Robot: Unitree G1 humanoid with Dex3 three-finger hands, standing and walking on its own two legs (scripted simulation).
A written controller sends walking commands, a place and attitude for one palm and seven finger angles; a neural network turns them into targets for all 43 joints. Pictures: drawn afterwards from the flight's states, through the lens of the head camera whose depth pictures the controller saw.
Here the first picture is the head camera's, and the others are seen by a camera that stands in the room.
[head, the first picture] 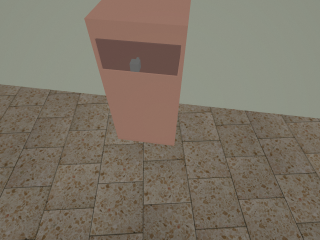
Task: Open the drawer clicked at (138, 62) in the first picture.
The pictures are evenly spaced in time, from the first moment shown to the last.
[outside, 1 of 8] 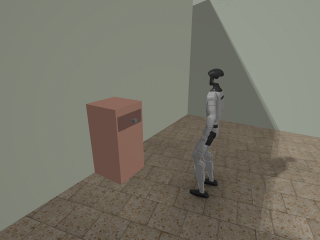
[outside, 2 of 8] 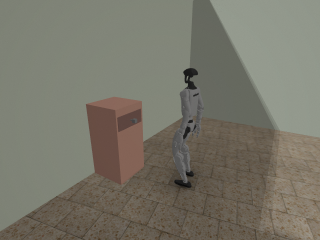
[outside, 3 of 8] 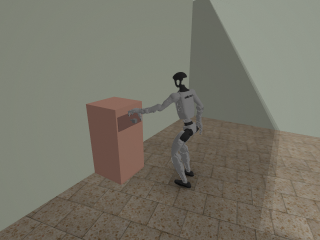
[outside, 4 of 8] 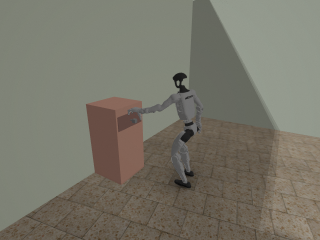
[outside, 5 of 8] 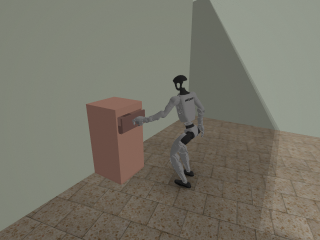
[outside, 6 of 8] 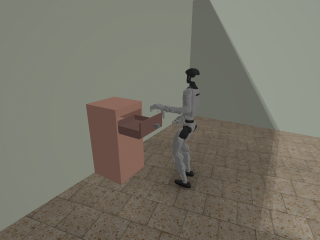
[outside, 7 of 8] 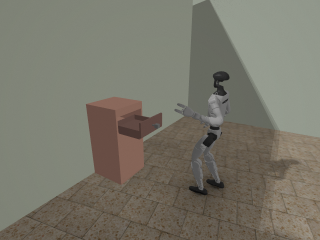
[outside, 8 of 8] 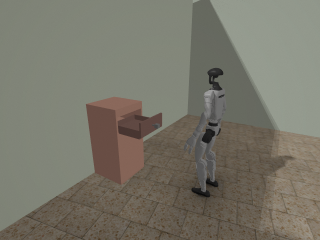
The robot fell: no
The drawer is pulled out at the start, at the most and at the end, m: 0.00 0.30 0.30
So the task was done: yes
